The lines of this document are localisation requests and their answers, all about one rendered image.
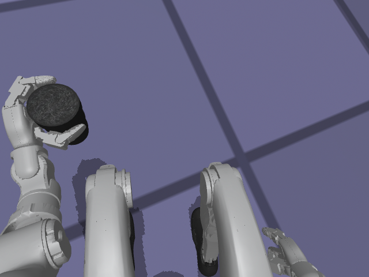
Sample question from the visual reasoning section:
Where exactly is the right robot arm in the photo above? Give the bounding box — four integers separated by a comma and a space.
290, 261, 325, 277

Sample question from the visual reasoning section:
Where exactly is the right robot hand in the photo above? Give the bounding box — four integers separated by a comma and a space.
262, 227, 308, 277

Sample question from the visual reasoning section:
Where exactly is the left robot arm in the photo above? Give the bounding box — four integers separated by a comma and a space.
0, 145, 71, 277

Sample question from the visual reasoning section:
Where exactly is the left robot hand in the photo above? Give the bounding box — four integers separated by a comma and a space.
2, 76, 86, 150

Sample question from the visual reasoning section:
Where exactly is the cup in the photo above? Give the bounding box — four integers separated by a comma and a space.
26, 84, 89, 145

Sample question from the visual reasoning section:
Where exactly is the right robot foot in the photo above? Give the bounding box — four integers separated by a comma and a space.
191, 207, 218, 277

